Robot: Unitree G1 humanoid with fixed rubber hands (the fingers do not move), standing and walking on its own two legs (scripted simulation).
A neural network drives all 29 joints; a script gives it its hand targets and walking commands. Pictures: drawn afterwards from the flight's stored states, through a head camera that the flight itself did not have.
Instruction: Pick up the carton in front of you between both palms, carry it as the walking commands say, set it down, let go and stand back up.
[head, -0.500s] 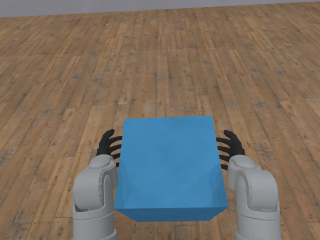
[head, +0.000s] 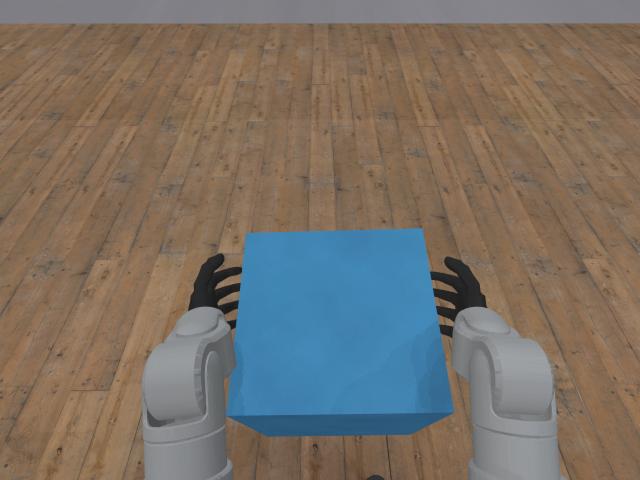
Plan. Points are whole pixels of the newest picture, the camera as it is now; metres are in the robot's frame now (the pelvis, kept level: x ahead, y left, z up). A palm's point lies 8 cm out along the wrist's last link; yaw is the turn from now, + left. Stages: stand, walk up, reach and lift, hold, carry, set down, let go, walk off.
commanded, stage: carry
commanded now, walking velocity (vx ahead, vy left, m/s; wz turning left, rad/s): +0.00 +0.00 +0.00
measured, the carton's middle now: (336, 344) +0.31 +0.01 -0.01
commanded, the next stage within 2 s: none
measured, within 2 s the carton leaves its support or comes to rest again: neither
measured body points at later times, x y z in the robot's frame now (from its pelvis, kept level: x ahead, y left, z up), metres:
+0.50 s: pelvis +0.16 +0.00 +0.00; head +0.15 +0.01 +0.45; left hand +0.46 +0.16 +0.08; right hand +0.46 -0.13 +0.07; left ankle +0.07 +0.12 -0.73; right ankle +0.16 -0.09 -0.74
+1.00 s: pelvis +0.16 +0.02 -0.01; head +0.14 +0.02 +0.44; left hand +0.45 +0.18 +0.02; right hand +0.45 -0.12 +0.01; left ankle +0.07 +0.12 -0.74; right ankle +0.16 -0.09 -0.74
